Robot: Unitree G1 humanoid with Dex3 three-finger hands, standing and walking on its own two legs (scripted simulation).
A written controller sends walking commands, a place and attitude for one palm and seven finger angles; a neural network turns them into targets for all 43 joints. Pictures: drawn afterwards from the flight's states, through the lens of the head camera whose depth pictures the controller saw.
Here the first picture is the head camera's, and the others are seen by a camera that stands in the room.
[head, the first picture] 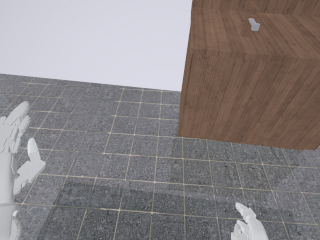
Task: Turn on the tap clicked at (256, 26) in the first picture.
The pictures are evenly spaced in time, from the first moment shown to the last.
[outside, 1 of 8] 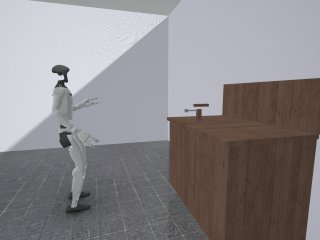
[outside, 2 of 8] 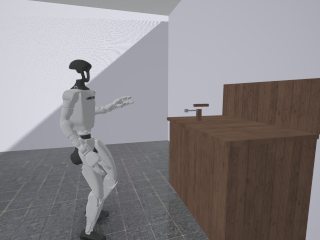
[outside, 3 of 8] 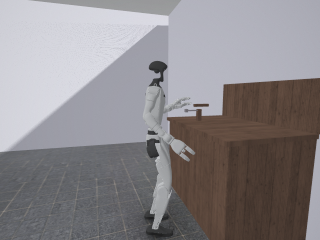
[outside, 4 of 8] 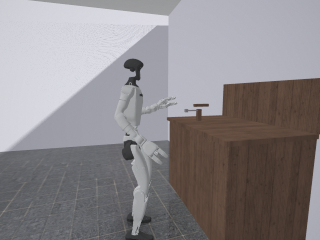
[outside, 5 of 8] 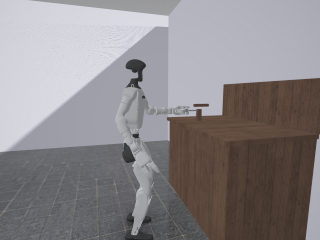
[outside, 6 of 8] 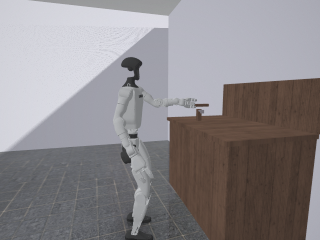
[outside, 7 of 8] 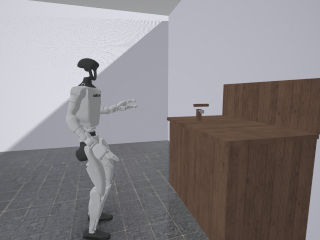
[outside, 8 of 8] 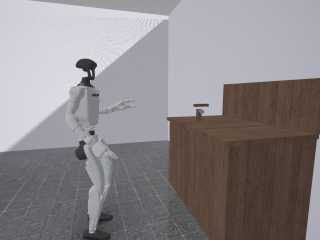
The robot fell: no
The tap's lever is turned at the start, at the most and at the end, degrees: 0 75 75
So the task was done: yes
